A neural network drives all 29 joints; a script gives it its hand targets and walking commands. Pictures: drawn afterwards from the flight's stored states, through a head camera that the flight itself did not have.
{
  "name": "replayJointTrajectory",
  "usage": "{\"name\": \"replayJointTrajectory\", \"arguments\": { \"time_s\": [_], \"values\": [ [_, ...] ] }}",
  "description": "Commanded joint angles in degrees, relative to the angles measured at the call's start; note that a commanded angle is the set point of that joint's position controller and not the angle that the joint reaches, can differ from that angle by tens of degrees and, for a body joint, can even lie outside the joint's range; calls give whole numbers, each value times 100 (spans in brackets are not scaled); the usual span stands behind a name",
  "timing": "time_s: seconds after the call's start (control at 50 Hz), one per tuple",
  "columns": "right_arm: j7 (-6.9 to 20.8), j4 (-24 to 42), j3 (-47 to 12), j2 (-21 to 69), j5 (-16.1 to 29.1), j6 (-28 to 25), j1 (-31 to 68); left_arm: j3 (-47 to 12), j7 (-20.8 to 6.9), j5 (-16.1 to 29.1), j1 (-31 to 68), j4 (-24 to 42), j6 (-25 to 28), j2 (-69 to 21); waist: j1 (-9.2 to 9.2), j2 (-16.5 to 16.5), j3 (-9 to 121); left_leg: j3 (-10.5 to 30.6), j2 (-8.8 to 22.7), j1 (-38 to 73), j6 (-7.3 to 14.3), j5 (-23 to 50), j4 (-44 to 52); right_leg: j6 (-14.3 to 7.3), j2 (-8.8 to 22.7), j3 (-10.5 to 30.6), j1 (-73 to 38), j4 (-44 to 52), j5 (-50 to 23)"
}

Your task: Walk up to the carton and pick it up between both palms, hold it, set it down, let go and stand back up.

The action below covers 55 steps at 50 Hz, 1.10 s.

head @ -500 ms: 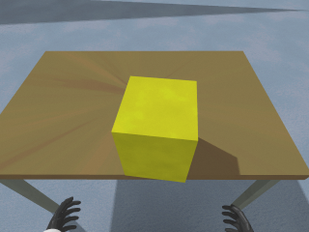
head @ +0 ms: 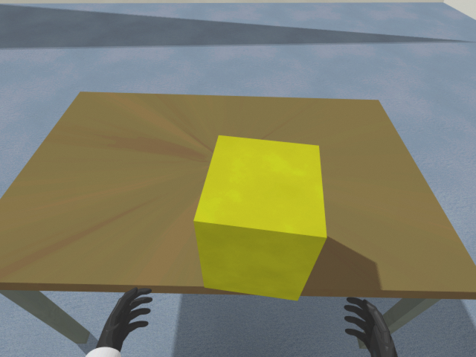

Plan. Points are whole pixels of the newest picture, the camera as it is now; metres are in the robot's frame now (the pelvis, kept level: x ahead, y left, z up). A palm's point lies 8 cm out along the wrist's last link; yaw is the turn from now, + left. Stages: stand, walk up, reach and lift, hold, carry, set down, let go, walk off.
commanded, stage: reach and lift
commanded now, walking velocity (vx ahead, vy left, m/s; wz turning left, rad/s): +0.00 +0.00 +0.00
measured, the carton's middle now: (258, 219) +0.39 -0.03 -0.02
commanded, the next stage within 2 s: none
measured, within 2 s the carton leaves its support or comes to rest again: neither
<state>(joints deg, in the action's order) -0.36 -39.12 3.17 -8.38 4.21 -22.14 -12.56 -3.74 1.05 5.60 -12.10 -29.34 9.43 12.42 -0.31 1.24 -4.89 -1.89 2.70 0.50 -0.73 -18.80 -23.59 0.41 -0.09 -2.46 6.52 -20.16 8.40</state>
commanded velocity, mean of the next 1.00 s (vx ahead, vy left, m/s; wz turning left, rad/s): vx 0.00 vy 0.00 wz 0.00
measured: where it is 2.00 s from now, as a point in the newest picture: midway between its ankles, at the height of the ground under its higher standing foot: outside the picture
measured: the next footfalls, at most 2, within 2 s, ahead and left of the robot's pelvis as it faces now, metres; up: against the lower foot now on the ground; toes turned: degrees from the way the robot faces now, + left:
none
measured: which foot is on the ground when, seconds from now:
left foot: down 0.00-1.00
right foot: down 0.00-1.00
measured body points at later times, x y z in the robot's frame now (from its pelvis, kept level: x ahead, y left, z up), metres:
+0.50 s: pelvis -0.01 +0.00 +0.00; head -0.02 +0.01 +0.44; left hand +0.22 +0.20 -0.04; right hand +0.21 -0.21 -0.04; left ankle -0.06 +0.12 -0.74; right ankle +0.03 -0.13 -0.74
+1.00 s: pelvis -0.01 -0.01 +0.00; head -0.01 -0.01 +0.45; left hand +0.30 +0.18 +0.02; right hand +0.29 -0.21 +0.02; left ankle -0.06 +0.12 -0.74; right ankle +0.03 -0.13 -0.74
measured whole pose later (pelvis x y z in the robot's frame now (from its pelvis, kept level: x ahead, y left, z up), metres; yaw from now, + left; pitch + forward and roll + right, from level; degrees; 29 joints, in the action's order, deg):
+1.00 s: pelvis -0.01 -0.01 +0.00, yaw +0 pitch -3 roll -1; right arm -6.8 -32.7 -0.2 -8.2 12.2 -11.1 8.2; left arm -1.9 1.4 10.2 9.8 -30.8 3.5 10.9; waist 1.2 1.3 -2.8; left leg -1.3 2.4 -2.6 -1.0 -16.9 -22.8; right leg 0.1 0.1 -2.8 9.3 -19.2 6.7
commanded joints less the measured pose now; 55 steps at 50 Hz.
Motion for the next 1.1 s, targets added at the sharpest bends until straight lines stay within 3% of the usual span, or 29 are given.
{"name": "replayJointTrajectory", "arguments": {
  "time_s": [0.0,0.24,0.38,0.64,0.9,1.08],
  "values": [
    [-23,662,110,-531,154,-521,423,132,-18,58,400,800,613,430,-46,91,597,-86,-235,-1373,-314,2097,384,-248,-218,261,-1465,-86,-990],
    [-73,303,159,-460,370,-1027,1156,-91,89,319,1033,557,1479,270,130,149,723,106,-205,-1623,-351,1703,229,-301,-239,332,-1285,-276,-654],
    [-185,201,78,-390,489,-1025,1712,-117,134,417,1495,165,1606,227,213,75,765,164,-199,-1859,-293,1326,219,-265,-208,355,-1297,-362,-555],
    [-332,848,-77,-387,656,-159,2765,8,239,505,2748,306,814,258,157,44,1185,19,-227,-2004,-183,1020,451,-237,-119,405,-1468,-247,-515],
    [-638,1625,-206,-451,783,810,3361,387,52,460,3562,855,-279,364,169,-95,1707,-98,-316,-1651,-183,1785,505,-152,-97,409,-1862,-81,-1365],
    [-767,2122,-96,-478,822,1515,3984,589,-24,438,4340,1284,-1129,420,164,7,1785,-108,-309,-1479,-205,1800,616,-142,-145,325,-1682,97,-985]
  ]
}}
